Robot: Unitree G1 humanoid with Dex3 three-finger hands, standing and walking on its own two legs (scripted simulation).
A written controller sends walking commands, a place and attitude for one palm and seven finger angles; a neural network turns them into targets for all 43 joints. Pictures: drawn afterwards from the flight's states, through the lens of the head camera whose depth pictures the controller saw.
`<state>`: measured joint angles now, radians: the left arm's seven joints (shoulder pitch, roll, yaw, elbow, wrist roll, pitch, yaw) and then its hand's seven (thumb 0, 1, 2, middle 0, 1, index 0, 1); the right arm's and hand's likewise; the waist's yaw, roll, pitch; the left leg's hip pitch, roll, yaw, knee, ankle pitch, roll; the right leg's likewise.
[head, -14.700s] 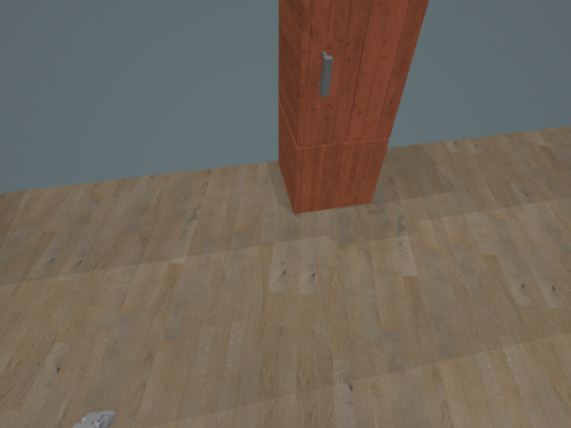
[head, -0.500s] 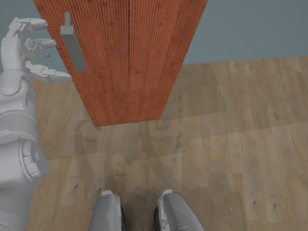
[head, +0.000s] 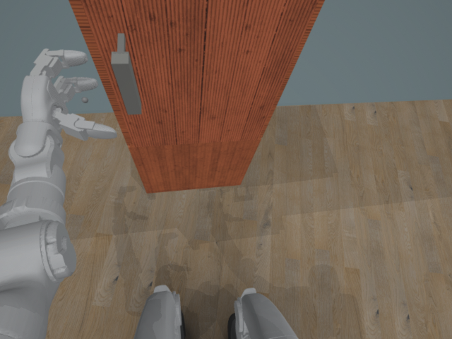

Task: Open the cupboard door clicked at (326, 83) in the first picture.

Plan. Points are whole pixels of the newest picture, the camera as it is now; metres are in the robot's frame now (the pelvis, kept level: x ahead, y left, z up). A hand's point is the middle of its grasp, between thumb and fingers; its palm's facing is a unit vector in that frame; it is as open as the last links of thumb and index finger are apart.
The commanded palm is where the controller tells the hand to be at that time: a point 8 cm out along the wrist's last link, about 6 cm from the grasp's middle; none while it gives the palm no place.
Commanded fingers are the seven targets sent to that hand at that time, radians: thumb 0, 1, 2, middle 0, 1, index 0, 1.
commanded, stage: move the hooked fingers beside the handle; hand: left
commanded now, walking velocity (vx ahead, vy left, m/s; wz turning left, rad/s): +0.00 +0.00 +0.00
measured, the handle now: (128, 76) +0.56 +0.14 +0.05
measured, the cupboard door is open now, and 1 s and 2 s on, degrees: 0 0 0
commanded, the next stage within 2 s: slide the fingers in behind the handle in 0.26 s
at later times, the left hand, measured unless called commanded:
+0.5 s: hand (85, 99) +0.51 +0.21 +0.05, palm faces +0.06 -1.00 +0.00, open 14.0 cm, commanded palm +0.49 +0.23 +0.05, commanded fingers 0.00 -0.50 0.30 -0.30 -1.20 -0.30 -1.20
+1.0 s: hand (106, 98) +0.51 +0.18 +0.05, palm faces +0.09 -1.00 -0.01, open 14.1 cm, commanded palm +0.49 +0.19 +0.05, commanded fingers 0.00 -0.50 0.30 -0.30 -1.20 -0.30 -1.20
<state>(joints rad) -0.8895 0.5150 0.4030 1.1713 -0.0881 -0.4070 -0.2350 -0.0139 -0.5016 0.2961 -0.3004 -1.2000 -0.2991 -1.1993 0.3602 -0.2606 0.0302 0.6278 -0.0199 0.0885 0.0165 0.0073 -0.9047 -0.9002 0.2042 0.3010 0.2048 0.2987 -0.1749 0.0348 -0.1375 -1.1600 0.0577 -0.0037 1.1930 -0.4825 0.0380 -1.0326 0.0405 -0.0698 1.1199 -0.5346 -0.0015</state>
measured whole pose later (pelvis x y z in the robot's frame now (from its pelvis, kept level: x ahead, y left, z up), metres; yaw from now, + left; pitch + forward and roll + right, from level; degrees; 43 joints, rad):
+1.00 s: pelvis +0.00 +0.00 -0.01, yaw +0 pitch +26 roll -5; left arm -0.91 0.44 0.36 1.17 -0.07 -0.47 -0.10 -0.01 -0.50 0.30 -0.30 -1.20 -0.27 -1.20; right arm 0.37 -0.24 0.03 0.64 -0.04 0.08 0.04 0.01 -0.90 -0.90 0.20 0.30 0.20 0.30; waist -0.18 0.05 -0.14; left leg -1.18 0.05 -0.01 1.22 -0.48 0.03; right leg -1.06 0.04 -0.07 1.15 -0.54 -0.01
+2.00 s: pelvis -0.01 -0.02 -0.01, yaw +1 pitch +26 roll -3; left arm -0.95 0.36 0.32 1.19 -0.02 -0.49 0.01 -0.01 -0.50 0.30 -0.31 -1.21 -0.32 -1.21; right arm 0.37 -0.25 0.01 0.64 -0.05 0.08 0.05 0.01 -0.91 -0.90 0.20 0.30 0.20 0.30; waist -0.19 0.06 -0.14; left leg -1.19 0.05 0.00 1.22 -0.48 0.02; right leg -1.09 0.04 -0.06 1.19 -0.55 -0.02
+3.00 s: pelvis +0.00 -0.02 +0.00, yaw +0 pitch +26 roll -3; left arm -0.90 0.33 0.32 1.14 -0.04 -0.50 0.02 0.01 0.71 0.81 -0.40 -1.35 -0.38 -1.35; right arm 0.37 -0.25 0.01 0.64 -0.05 0.09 0.05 0.01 -0.91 -0.90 0.20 0.30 0.20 0.30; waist -0.18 0.05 -0.15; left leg -1.17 0.05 0.01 1.20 -0.48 0.02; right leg -1.06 0.04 -0.05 1.17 -0.55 -0.02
